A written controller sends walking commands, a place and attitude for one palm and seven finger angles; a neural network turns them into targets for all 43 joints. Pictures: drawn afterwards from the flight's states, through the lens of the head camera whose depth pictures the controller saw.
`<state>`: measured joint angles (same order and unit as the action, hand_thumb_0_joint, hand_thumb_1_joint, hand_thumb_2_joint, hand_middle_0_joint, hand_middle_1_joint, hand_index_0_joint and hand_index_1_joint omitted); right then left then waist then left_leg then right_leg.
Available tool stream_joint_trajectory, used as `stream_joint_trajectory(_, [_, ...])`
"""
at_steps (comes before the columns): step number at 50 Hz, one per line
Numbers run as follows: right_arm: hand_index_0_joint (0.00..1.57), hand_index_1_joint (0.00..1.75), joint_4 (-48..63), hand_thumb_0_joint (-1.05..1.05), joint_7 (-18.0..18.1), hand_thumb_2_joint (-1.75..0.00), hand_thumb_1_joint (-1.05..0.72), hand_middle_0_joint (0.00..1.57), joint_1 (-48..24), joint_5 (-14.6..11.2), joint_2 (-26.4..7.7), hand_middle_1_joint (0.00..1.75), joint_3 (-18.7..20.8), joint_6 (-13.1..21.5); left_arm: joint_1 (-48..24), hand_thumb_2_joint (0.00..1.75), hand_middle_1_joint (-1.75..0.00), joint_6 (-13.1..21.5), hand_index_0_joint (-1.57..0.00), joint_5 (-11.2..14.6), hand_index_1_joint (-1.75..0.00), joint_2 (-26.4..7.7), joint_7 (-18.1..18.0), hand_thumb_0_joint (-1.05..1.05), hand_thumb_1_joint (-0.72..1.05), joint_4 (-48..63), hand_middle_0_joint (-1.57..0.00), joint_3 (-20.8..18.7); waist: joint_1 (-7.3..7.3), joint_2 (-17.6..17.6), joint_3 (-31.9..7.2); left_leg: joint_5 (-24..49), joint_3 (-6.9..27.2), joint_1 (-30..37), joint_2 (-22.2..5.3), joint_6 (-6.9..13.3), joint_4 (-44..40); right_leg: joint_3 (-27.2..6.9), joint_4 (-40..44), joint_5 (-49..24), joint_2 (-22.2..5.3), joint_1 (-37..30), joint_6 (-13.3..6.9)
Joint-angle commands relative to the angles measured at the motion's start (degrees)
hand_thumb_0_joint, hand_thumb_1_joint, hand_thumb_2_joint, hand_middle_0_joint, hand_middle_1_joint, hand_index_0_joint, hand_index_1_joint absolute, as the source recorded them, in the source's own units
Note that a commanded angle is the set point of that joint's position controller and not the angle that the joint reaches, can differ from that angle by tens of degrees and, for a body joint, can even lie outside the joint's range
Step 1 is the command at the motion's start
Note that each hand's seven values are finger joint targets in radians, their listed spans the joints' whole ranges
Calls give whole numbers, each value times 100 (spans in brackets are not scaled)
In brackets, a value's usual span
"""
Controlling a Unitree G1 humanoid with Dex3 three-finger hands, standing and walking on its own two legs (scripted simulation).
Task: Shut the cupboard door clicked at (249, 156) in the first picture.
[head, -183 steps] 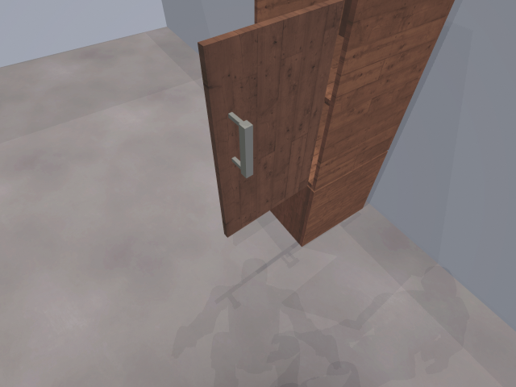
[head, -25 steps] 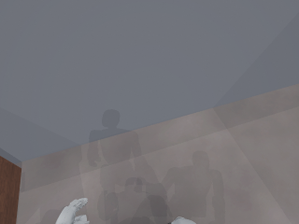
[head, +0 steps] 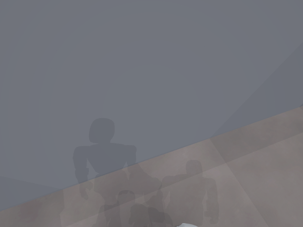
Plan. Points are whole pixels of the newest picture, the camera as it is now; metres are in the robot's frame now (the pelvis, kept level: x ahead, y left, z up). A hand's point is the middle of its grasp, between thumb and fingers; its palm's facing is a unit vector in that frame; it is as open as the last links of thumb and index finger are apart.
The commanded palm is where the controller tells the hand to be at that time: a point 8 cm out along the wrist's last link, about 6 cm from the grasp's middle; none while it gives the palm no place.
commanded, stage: turn to face it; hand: left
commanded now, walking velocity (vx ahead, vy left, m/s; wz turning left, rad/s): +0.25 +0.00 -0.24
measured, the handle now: out of the picture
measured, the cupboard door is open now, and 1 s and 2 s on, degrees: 94 94 94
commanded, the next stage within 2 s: none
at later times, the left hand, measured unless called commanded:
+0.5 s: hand (107, 204) +0.21 +0.16 -0.19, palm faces +0.19 -0.96 -0.19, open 7.3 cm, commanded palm none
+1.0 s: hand (117, 212) +0.19 +0.12 -0.18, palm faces +0.49 -0.84 -0.23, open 7.3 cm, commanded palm none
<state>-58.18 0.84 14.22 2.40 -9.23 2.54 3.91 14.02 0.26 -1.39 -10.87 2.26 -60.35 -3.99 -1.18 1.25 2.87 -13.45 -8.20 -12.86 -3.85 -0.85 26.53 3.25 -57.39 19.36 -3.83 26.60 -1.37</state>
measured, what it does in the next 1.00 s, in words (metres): walks ahead, turning left: right foot, then left foot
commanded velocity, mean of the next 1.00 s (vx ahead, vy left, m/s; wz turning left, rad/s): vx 0.01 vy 0.00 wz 0.54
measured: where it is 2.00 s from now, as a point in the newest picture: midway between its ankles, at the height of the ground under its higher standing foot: (173, 214)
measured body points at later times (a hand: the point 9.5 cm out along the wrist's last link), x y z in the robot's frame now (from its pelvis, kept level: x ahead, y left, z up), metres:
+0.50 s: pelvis +0.18 -0.03 -0.02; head +0.22 -0.01 +0.43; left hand +0.20 +0.21 -0.18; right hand +0.27 -0.26 -0.16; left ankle +0.21 +0.07 -0.74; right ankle +0.13 -0.16 -0.69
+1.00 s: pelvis +0.24 -0.08 -0.01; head +0.29 -0.04 +0.44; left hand +0.16 +0.17 -0.16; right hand +0.48 -0.25 -0.14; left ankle +0.21 +0.03 -0.73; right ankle +0.26 -0.20 -0.74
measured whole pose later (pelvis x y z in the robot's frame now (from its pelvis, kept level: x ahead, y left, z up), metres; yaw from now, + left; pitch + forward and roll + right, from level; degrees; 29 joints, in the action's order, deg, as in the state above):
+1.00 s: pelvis +0.24 -0.08 -0.01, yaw +30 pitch +1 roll +2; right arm -50.6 -1.5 5.3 1.0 -14.9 3.5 -3.4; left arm 13.7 -0.4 -1.1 -13.0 -0.5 -52.5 -2.9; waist -0.2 3.3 6.8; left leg -16.4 -7.2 -19.0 -0.5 -1.7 35.2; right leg 12.6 -36.2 22.4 -9.5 12.7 1.8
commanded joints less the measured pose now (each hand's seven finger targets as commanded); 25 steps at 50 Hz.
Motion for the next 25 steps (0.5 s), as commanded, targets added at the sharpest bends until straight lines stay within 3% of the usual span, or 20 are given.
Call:
stream_joint_trajectory(1, [20, 30, 31, 0, -35, -90, -90, 20, 450, -43, -1033, 30, 231, -31, -85, 90, -30, 166, -20, -12, -30, -105, 50, 0, 90, 431, -20, -4, 133, -781, -105, -596, 462, -343, -1273, 712, -1270, 395, 1735, -447, 35, -873, 112])
stream_joint_trajectory(3, [20, 30, 17, 0, -59, -90, -90, 20, 319, -53, -1005, 30, 227, -113, 276, 90, -30, 166, -20, -29, -30, -266, 22, 0, 90, 317, -20, -62, -77, -490, -90, -1237, 281, -712, -1076, 489, -780, 523, 2266, -679, 202, -1666, 105])
stream_joint_trajectory(4, [20, 30, 47, 0, -74, -90, -90, 20, 232, -65, -889, 30, 205, -143, 646, 90, -30, 184, -20, -36, -30, -481, -17, 0, 90, 208, -20, -130, -287, -72, -57, -1585, 82, -1105, -758, 295, -143, 217, 2607, -333, 112, -2218, 24])
stream_joint_trajectory(5, [20, 30, 133, 0, -103, -90, -90, 20, 125, -115, -641, 30, 143, -169, 1076, 90, -30, 234, -20, -55, -30, -887, -80, 0, 90, 86, -20, -198, -516, 941, -9, -1853, -464, -1860, -115, 19, 1222, -1161, 3396, 312, -770, -2629, -341])
stream_joint_trajectory(6, [20, 30, 295, 0, -128, -90, -90, 20, 147, -151, -396, 30, 88, -193, 1496, 90, -30, 255, -20, -5, -30, -1386, -149, 0, 90, -5, -20, -289, -623, 2024, -328, -2508, -307, -2439, 206, -41, 2676, -2873, 4548, 718, -1959, -3016, -927])
stream_joint_trajectory(7, [20, 30, 349, 0, -115, -90, -90, 20, 47, -155, -543, 30, 117, -221, 1367, 90, -30, 229, -20, 17, -30, -1355, -232, 0, 90, 77, -20, -250, -545, 1344, -239, -2403, 270, -2391, -15, 16, 3480, -3145, 4818, 964, -2217, -2680, -1247])
stream_joint_trajectory(8, [20, 30, 251, 0, -78, -90, -90, 20, -122, -147, -500, 30, 130, -193, 1008, 90, -30, 263, -20, -2, -30, -1129, -283, 0, 90, 80, -20, -223, -408, 1454, -113, -1917, 622, -2618, -173, 24, 3863, -2717, 4573, -98, -2054, -2529, -1177])
stream_joint_trajectory(9, [20, 30, 200, 0, -51, -90, -90, 20, -39, -143, -524, 30, 122, -186, 701, 90, -30, 282, -20, -3, -30, -853, -322, 0, 90, 136, -20, -136, -215, 1357, -162, -1594, 792, -2483, -334, -9, 3772, -1903, 4325, -1322, -1977, -2408, -1045])
stream_joint_trajectory(11, [20, 30, 15, 0, -53, -90, -90, 20, 150, -148, -249, 30, 43, -230, 466, 90, -30, 354, -20, -5, -30, -570, -340, 0, 90, 156, -20, -35, 7, 794, -390, -1316, 647, -1835, -299, -74, 3156, -721, 4000, -3349, -1719, -2157, -853])
stream_joint_trajectory(13, [20, 30, -41, 0, -101, -90, -90, 20, 308, -159, -52, 30, -8, -265, 231, 90, -30, 348, -20, -11, -30, -638, -355, 0, 90, 209, -20, -79, 119, 670, -436, -1032, 411, -1390, -227, -98, 2032, -22, 3688, -4072, -1569, -2159, -705])
stream_joint_trajectory(14, [20, 30, -42, 0, -114, -90, -90, 20, 272, -157, -26, 30, -27, -289, 195, 90, -30, 333, -20, 18, -30, -661, -351, 0, 90, 214, -20, -82, 109, 523, -402, -673, 166, -1242, -92, -127, 1652, 161, 3582, -4168, -1476, -2161, -621])
stream_joint_trajectory(16, [20, 30, -7, 0, -127, -90, -90, 20, 267, -145, -67, 30, -48, -314, 137, 90, -30, 279, -20, 63, -30, -744, -359, 0, 90, 220, -20, -93, 121, 556, -435, -48, -40, -914, 47, -122, 976, 429, 3273, -4039, -1352, -2239, -419])
stream_joint_trajectory(18, [20, 30, -36, 0, -142, -90, -90, 20, 587, -115, -314, 30, 10, -321, 3, 90, -30, 210, -20, 89, -30, -759, -373, 0, 90, 299, -20, -100, 322, 330, -588, 857, -17, -79, 101, -25, 217, 683, 2530, -3549, -1230, -1924, -137])
stream_joint_trajectory(19, [20, 30, -47, 0, -119, -90, -90, 20, 890, -76, -700, 30, 105, -303, 38, 90, -30, 159, -20, 111, -30, -672, -369, 0, 90, 400, -20, -94, 443, -542, -862, 2229, 597, 642, -358, 241, 69, 818, 1659, -2531, -939, -1371, 125])
stream_joint_trajectory(20, [20, 30, 17, 0, -72, -90, -90, 20, 1128, -39, -1256, 30, 230, -301, 116, 90, -30, 106, -20, 168, -30, -431, -373, 0, 90, 571, -20, -59, 534, -1912, -1049, 4096, 2480, 1256, -1700, 1079, -146, 898, 426, 662, -200, -180, 507])
stream_joint_trajectory(21, [20, 30, 19, 0, 8, -90, -90, 20, 1230, -55, -1459, 30, 268, -358, -260, 90, -30, 48, -20, 103, -30, -527, -411, 0, 90, 782, -20, -16, 683, -1604, -1004, 3868, 3119, 995, -2160, 1522, -436, 183, -491, 2230, 66, 30, 472])
stream_joint_trajectory(22, [20, 30, 95, 0, 57, -90, -90, 20, 992, -57, -1399, 30, 267, -357, -616, 90, -30, -17, -20, 80, -30, -496, -408, 0, 90, 899, -20, -20, 566, -1326, -710, 3477, 3143, 855, -2082, 1533, -469, -161, -903, 1874, -76, 581, 482])
stream_joint_trajectory(23, [20, 30, 165, 0, 84, -90, -90, 20, 829, -55, -1326, 30, 262, -353, -758, 90, -30, -16, -20, 73, -30, -491, -388, 0, 90, 889, -20, -39, 539, -1294, -685, 3268, 3083, 659, -1932, 1452, -469, -285, -1030, 1572, -132, 669, 504])
stream_joint_trajectory(25, [20, 30, 349, 0, 97, -90, -90, 20, 365, -61, -1226, 30, 237, -355, -653, 90, -30, -77, -20, 77, -30, -454, -341, 0, 90, 842, -20, -68, 307, -1041, -609, 2780, 2469, 326, -1491, 1168, -525, -312, -713, 1012, -118, 415, 540])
